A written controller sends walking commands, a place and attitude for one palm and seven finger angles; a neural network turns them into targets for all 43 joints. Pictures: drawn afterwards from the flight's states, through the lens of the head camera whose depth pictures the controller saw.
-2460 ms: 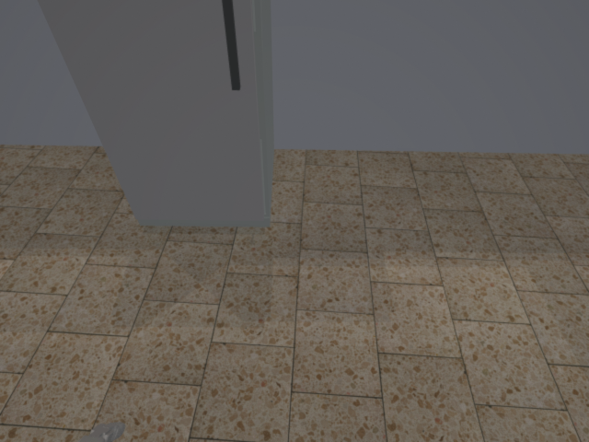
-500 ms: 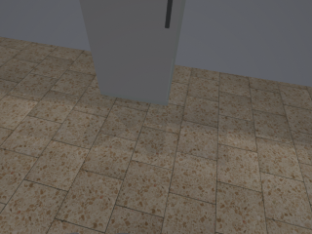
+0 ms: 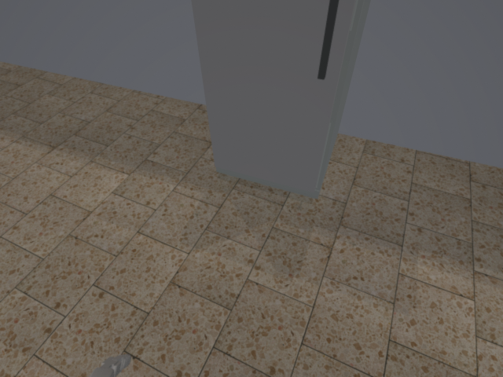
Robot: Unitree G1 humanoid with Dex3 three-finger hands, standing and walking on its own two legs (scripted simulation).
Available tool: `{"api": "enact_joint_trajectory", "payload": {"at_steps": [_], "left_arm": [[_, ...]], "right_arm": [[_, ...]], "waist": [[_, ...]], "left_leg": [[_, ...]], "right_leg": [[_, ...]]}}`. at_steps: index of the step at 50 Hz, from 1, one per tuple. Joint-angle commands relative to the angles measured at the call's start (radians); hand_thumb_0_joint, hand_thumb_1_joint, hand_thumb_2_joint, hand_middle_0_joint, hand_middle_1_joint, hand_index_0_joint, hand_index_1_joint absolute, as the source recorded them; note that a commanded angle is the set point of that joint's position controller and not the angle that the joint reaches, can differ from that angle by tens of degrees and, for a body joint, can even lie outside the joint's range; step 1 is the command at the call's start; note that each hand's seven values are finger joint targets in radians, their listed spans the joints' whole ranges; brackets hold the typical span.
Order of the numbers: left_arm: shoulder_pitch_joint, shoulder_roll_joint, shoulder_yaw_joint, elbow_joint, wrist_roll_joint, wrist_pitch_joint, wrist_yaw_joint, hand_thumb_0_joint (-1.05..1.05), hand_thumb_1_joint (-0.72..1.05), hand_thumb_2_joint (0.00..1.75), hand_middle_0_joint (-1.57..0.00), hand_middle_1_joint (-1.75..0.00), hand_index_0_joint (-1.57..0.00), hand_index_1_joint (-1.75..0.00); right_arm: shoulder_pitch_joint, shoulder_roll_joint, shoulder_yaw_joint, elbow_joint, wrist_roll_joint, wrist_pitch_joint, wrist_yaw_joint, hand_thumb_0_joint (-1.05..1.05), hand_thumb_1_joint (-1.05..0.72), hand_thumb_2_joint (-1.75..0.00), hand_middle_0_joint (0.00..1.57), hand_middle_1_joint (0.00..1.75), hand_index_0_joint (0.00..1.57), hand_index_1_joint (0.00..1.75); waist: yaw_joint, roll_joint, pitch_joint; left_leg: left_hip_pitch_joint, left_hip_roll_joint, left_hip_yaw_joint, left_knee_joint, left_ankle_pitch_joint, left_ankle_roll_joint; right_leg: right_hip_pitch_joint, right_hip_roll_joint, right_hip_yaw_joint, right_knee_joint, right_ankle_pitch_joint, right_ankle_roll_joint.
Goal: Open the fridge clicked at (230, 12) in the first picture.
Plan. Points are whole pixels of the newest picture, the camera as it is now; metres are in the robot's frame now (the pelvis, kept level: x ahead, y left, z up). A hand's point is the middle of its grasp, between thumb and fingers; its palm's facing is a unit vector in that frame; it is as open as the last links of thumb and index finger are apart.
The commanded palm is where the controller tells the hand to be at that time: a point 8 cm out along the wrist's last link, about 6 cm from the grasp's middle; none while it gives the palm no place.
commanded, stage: walk to a spot facing it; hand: right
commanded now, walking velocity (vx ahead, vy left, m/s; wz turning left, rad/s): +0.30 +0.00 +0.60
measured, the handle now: (330, 30) +1.05 -0.26 +0.10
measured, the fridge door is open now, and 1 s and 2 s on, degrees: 0 0 0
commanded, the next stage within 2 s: none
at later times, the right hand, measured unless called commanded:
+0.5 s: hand (342, 320) +0.27 -0.19 -0.18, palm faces -0.35 +0.93 -0.12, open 7.4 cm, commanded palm none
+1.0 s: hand (299, 235) +0.48 -0.12 -0.17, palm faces -0.52 +0.82 -0.25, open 7.3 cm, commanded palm none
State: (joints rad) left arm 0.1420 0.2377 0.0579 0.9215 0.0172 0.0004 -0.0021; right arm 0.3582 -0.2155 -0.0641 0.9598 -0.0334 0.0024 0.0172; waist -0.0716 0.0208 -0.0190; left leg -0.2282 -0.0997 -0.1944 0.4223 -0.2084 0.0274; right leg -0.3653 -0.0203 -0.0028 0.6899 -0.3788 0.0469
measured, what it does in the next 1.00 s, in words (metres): walks ahead, turning left: right foot, then left foot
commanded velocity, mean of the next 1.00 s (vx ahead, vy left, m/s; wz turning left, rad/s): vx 0.29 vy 0.00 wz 0.60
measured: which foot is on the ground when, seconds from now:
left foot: down 0.00-0.04, up 0.06-0.66, down 0.68-1.00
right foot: up 0.00-0.02, down 0.04-0.66, up 0.68-1.00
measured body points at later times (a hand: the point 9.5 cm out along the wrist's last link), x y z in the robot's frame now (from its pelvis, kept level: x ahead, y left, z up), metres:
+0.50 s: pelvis +0.13 -0.04 -0.01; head +0.17 -0.07 +0.44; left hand -0.05 +0.12 -0.13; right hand +0.29 -0.24 -0.17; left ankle +0.16 +0.12 -0.66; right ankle +0.03 -0.12 -0.74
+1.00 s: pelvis +0.34 +0.04 -0.01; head +0.37 +0.06 +0.44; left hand +0.33 +0.31 -0.13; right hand +0.50 -0.16 -0.15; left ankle +0.24 +0.09 -0.74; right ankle +0.52 -0.05 -0.70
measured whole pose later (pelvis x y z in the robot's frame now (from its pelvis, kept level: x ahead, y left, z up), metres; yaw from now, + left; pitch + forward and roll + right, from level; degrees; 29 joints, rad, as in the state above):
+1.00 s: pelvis +0.34 +0.04 -0.01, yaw +37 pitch +1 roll +0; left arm 0.09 0.18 0.05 0.86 0.03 -0.04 -0.01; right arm 0.29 -0.22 -0.08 1.00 -0.03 -0.04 0.01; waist -0.03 -0.01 0.04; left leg -0.18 -0.06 -0.02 0.51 -0.35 0.05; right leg -0.57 -0.16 -0.03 0.79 -0.23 0.08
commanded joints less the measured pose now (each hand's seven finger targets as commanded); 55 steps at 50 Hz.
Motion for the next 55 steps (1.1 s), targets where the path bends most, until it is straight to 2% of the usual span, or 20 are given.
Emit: {"api": "enact_joint_trajectory", "payload": {"at_steps": [1,2,3,6,11,17,24,27,30,32,33,34,38,41,45,50,52,53,54,55], "left_arm": [[0.187,0.136,0.031,-0.034,-0.012,-0.052,0.03,0.0,0.9,0.9,-0.2,-0.3,-0.2,-0.3],[0.265,0.24,0.055,-0.021,-0.004,-0.05,0.033,0.0,0.9,0.9,-0.2,-0.3,-0.2,-0.3],[0.267,0.271,0.057,-0.035,0.001,-0.048,0.032,0.0,0.9,0.9,-0.2,-0.3,-0.2,-0.3],[0.111,0.138,0.015,-0.063,0.004,-0.057,0.03,0.0,0.9,0.9,-0.2,-0.3,-0.2,-0.3],[0.192,0.069,-0.005,-0.012,-0.007,-0.086,0.039,0.0,0.9,0.9,-0.2,-0.3,-0.2,-0.3],[0.35,0.03,-0.015,0.066,-0.007,-0.097,0.051,0.0,0.9,0.9,-0.2,-0.3,-0.2,-0.3],[0.482,0.014,-0.02,0.15,0.011,-0.091,0.055,0.0,0.9,0.9,-0.2,-0.3,-0.2,-0.3],[0.488,0.031,-0.012,0.164,0.012,-0.08,0.052,0.0,0.9,0.9,-0.2,-0.3,-0.2,-0.3],[0.435,0.085,0.007,0.142,0.002,-0.078,0.046,0.0,0.9,0.9,-0.2,-0.3,-0.2,-0.3],[0.368,0.092,0.006,0.101,-0.014,-0.075,0.029,0.0,0.9,0.9,-0.2,-0.3,-0.2,-0.3],[0.356,0.017,-0.003,0.056,-0.028,-0.075,0.024,0.0,0.9,0.9,-0.2,-0.3,-0.2,-0.3],[0.275,0.011,0.002,0.016,-0.027,-0.08,0.03,0.0,0.9,0.9,-0.2,-0.3,-0.2,-0.3],[0.191,0.001,0.009,0.003,0.004,-0.052,0.018,0.0,0.9,0.9,-0.2,-0.3,-0.2,-0.3],[0.234,-0.03,0.01,0.0,0.006,-0.025,0.014,0.0,0.9,0.9,-0.2,-0.3,-0.2,-0.3],[0.127,-0.023,0.007,-0.049,0.007,-0.032,-0.005,0.0,0.9,0.9,-0.2,-0.3,-0.2,-0.3],[-0.027,0.017,0.006,-0.114,0.004,-0.059,-0.004,0.0,0.9,0.9,-0.2,-0.3,-0.2,-0.3],[0.025,0.051,0.014,-0.098,0.003,-0.065,0.008,0.0,0.9,0.9,-0.2,-0.3,-0.2,-0.3],[0.129,0.106,0.025,-0.069,0.009,-0.07,0.019,0.0,0.9,0.9,-0.2,-0.3,-0.2,-0.3],[0.254,0.231,0.054,-0.043,0.022,-0.075,0.027,0.0,0.9,0.9,-0.2,-0.3,-0.2,-0.3],[0.322,0.259,0.05,-0.026,0.014,-0.063,0.025,0.0,0.9,0.9,-0.2,-0.3,-0.2,-0.3]], "right_arm": [[-0.115,-0.147,-0.04,-0.119,0.013,-0.014,-0.009,0.0,-0.9,-0.9,0.2,0.3,0.2,0.3],[-0.098,-0.084,-0.028,-0.13,0.023,-0.016,0.002,0.0,-0.9,-0.9,0.2,0.3,0.2,0.3],[-0.143,-0.097,-0.037,-0.156,0.016,-0.02,0.003,0.0,-0.9,-0.9,0.2,0.3,0.2,0.3],[-0.114,-0.124,-0.061,-0.1,-0.006,-0.001,0.029,0.0,-0.9,-0.9,0.2,0.3,0.2,0.3],[-0.054,-0.058,-0.048,-0.066,-0.005,0.025,0.034,0.0,-0.9,-0.9,0.2,0.3,0.2,0.3],[-0.154,-0.035,-0.038,-0.076,-0.003,0.031,0.029,0.0,-0.9,-0.9,0.2,0.3,0.2,0.3],[-0.36,0.013,-0.007,-0.115,0.001,0.017,0.039,0.0,-0.9,-0.9,0.2,0.3,0.2,0.3],[-0.366,0.009,-0.002,-0.113,0.003,0.007,0.035,0.0,-0.9,-0.9,0.2,0.3,0.2,0.3],[-0.198,-0.03,-0.019,-0.069,0.0,-0.013,0.024,0.0,-0.9,-0.9,0.2,0.3,0.2,0.3],[0.042,-0.128,-0.049,0.0,-0.004,-0.035,0.012,0.0,-0.9,-0.9,0.2,0.3,0.2,0.3],[0.145,-0.22,-0.065,0.019,0.005,-0.042,-0.001,0.0,-0.9,-0.9,0.2,0.3,0.2,0.3],[0.139,-0.268,-0.074,0.017,0.032,-0.035,-0.015,0.0,-0.9,-0.9,0.2,0.3,0.2,0.3],[-0.088,-0.143,-0.041,-0.034,0.024,-0.054,-0.032,0.0,-0.9,-0.9,0.2,0.3,0.2,0.3],[-0.126,-0.134,-0.034,-0.035,0.008,-0.071,-0.027,0.0,-0.9,-0.9,0.2,0.3,0.2,0.3],[-0.097,-0.133,-0.036,-0.032,0.01,-0.072,-0.012,0.0,-0.9,-0.9,0.2,0.3,0.2,0.3],[-0.03,-0.168,-0.051,-0.044,0.011,-0.059,-0.015,0.0,-0.9,-0.9,0.2,0.3,0.2,0.3],[-0.041,-0.173,-0.055,-0.051,0.015,-0.05,-0.019,0.0,-0.9,-0.9,0.2,0.3,0.2,0.3],[-0.051,-0.153,-0.053,-0.063,0.024,-0.048,-0.02,0.0,-0.9,-0.9,0.2,0.3,0.2,0.3],[-0.024,-0.09,-0.044,-0.08,0.039,-0.048,-0.013,0.0,-0.9,-0.9,0.2,0.3,0.2,0.3],[-0.02,-0.078,-0.033,-0.084,0.036,-0.058,-0.012,0.0,-0.9,-0.9,0.2,0.3,0.2,0.3]], "waist": [[0.143,-0.024,-0.013],[0.176,-0.325,-0.045],[0.171,-0.337,0.031],[0.067,-0.127,0.178],[0.041,-0.17,0.142],[0.074,-0.134,0.143],[0.136,-0.129,0.193],[0.125,-0.141,0.168],[0.038,-0.212,0.039],[-0.085,-0.145,-0.102],[-0.104,0.065,-0.217],[-0.087,0.093,-0.249],[0.051,-0.073,0.082],[0.122,-0.042,0.109],[0.094,0.118,0.099],[0.028,0.141,0.021],[0.064,0.111,-0.031],[0.117,0.049,-0.1],[0.164,-0.223,-0.234],[0.175,-0.308,-0.274]], "left_leg": [[-0.392,0.098,-0.166,0.055,-0.268,0.064],[-0.551,-0.019,0.002,0.33,-0.374,0.013],[-0.593,0.044,0.113,0.522,-0.36,-0.026],[-0.496,0.13,0.13,0.737,-0.119,-0.043],[-0.507,0.144,0.155,0.84,0.083,-0.066],[-0.622,0.159,0.19,0.831,0.109,-0.07],[-0.611,0.154,0.326,0.532,0.03,-0.031],[-0.447,0.098,0.402,0.358,-0.053,0.012],[-0.203,0.024,0.438,0.249,-0.076,0.065],[0.292,0.109,0.331,0.113,0.068,0.128],[0.568,0.415,-0.161,0.075,0.259,0.267],[0.595,0.521,-0.407,-0.027,0.348,0.351],[0.029,0.417,-0.135,-0.157,0.161,0.23],[-0.162,0.321,0.012,-0.161,0.232,0.193],[-0.158,0.216,0.058,-0.129,0.19,0.152],[0.036,0.241,-0.049,-0.011,0.326,0.139],[0.05,0.218,-0.037,0.12,0.423,0.103],[-0.078,0.178,-0.001,0.276,0.4,0.058],[-0.315,0.048,0.136,0.559,-0.014,-0.013],[-0.41,0.052,0.168,0.831,-0.435,-0.035]], "right_leg": [[0.505,-0.071,0.044,-0.318,0.026,-0.022],[0.593,-0.324,0.347,-0.45,-0.26,-0.07],[0.452,-0.498,0.526,-0.564,-0.411,-0.146],[0.157,-0.361,0.296,-0.598,-0.283,-0.101],[0.218,-0.25,-0.017,-0.531,0.134,-0.022],[0.372,-0.275,-0.091,-0.471,0.497,-0.003],[0.518,-0.306,-0.186,-0.438,0.737,-0.087],[0.52,-0.307,-0.266,-0.337,1.019,-0.095],[0.51,-0.308,-0.329,-0.087,1.332,-0.079],[0.186,-0.304,-0.331,0.325,0.986,-0.045],[-0.157,-0.126,-0.293,0.658,-0.047,0.006],[-0.316,-0.068,-0.139,0.853,-0.231,0.004],[-0.256,-0.194,-0.011,0.679,0.023,0.008],[-0.152,-0.178,-0.04,0.497,0.039,0.029],[-0.12,-0.136,-0.075,0.218,0.181,0.044],[-0.066,-0.059,-0.1,-0.025,0.133,0.027],[0.085,-0.044,-0.114,-0.188,0.18,0.022],[0.342,-0.103,-0.07,-0.263,0.302,-0.004],[0.63,-0.403,0.229,-0.238,0.563,-0.105],[0.664,-0.577,0.347,-0.241,0.825,-0.205]]}}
